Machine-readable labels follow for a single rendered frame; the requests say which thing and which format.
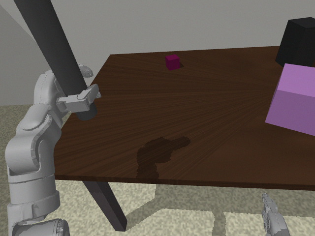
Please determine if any table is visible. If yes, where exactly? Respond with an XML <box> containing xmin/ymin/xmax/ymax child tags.
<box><xmin>53</xmin><ymin>46</ymin><xmax>315</xmax><ymax>232</ymax></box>

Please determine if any left robot arm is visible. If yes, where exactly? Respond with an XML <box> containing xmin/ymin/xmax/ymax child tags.
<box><xmin>5</xmin><ymin>104</ymin><xmax>70</xmax><ymax>236</ymax></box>

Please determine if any left robot hand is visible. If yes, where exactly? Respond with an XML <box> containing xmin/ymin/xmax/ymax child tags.
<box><xmin>33</xmin><ymin>63</ymin><xmax>101</xmax><ymax>118</ymax></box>

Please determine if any right robot hand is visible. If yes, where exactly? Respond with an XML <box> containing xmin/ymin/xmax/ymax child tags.
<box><xmin>262</xmin><ymin>193</ymin><xmax>290</xmax><ymax>236</ymax></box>

